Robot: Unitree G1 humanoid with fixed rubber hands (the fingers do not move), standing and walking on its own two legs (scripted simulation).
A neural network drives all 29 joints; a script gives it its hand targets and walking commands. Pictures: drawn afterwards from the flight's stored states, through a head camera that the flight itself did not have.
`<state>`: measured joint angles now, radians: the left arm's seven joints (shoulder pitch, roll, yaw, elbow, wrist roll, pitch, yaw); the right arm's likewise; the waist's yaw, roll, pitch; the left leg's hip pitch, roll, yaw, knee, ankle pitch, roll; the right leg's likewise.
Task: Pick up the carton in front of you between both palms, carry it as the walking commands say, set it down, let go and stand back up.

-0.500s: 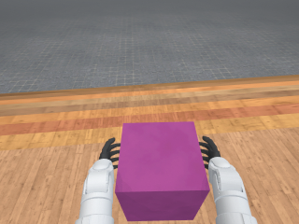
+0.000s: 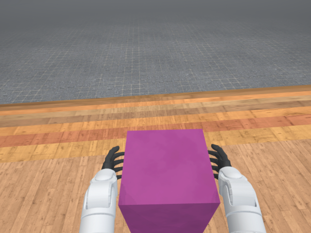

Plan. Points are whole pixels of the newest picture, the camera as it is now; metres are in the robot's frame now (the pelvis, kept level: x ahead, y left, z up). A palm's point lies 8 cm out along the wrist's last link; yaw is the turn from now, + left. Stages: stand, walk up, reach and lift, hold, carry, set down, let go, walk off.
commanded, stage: hold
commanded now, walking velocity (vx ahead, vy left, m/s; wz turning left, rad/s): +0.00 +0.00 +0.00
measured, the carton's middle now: (166, 184) +0.29 +0.00 -0.03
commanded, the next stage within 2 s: carry in 1.24 s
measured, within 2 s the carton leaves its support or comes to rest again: neither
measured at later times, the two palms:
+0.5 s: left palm (108, 175) +0.28 +0.15 +0.05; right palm (225, 173) +0.28 -0.15 +0.05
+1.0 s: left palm (108, 175) +0.28 +0.15 +0.05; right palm (225, 173) +0.28 -0.15 +0.05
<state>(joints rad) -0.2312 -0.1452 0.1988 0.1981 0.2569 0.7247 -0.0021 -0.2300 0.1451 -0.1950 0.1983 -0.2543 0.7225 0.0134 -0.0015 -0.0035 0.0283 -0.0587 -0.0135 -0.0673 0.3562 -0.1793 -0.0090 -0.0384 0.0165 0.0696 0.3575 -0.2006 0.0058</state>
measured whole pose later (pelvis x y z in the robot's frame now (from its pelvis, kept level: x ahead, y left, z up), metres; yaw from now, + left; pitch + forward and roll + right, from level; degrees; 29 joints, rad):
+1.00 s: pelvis +0.00 +0.00 +0.00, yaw +0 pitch -8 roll +0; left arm -0.24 -0.15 0.20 0.18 0.27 0.77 -0.01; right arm -0.23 0.15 -0.20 0.18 -0.26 0.77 0.02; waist 0.00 0.00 0.04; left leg -0.04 -0.01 -0.06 0.36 -0.18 -0.01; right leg -0.02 0.02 0.07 0.36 -0.20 0.01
